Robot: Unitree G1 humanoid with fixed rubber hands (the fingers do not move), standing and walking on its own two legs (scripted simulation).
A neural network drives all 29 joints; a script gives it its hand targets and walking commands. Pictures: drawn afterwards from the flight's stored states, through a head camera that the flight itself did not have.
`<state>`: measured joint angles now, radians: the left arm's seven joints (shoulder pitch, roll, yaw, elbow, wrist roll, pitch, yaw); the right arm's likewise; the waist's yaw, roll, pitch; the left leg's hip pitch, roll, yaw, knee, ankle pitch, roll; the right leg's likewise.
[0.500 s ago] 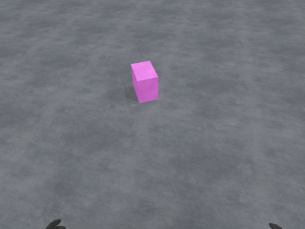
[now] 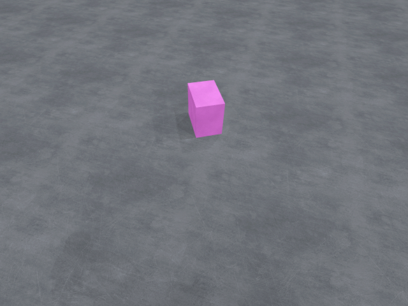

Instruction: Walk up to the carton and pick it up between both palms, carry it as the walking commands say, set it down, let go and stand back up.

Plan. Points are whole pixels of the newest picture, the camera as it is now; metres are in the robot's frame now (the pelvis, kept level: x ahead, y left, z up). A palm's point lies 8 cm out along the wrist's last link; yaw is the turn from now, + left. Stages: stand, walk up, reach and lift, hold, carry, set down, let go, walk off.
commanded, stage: walk up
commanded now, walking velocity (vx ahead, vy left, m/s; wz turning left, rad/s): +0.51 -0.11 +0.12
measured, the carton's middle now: (205, 108) +1.41 +0.01 -0.63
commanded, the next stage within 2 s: none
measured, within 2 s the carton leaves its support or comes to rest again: neither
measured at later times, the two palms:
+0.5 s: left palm (132, 226) +0.32 +0.20 -0.12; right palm (342, 272) +0.23 -0.31 -0.15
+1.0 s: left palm (117, 164) +0.53 +0.29 -0.14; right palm (285, 158) +0.54 -0.22 -0.10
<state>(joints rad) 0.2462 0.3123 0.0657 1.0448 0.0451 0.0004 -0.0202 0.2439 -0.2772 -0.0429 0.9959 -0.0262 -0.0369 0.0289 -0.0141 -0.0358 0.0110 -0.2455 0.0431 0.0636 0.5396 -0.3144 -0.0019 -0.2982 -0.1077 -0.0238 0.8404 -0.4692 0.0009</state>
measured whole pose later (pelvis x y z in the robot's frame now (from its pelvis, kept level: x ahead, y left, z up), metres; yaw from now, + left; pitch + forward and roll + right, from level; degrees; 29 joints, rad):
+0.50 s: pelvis +0.24 -0.05 +0.00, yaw +2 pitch +0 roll +0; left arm 0.17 0.21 0.05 0.99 0.04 -0.06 -0.01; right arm 0.30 -0.24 -0.06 1.08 -0.03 -0.05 0.01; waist -0.05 0.05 0.07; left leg -0.38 0.09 0.00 1.21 -0.35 0.00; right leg -0.34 -0.07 -0.16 0.57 -0.23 -0.02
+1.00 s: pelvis +0.50 +0.04 +0.01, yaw +1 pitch -1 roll -1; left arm 0.26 0.26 0.06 1.01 0.03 -0.03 -0.02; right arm 0.28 -0.21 -0.04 1.01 -0.03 -0.09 0.02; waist 0.00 -0.06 0.05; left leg -0.22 0.07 0.16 0.46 -0.24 0.02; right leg -0.45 -0.10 -0.04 1.14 -0.27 0.01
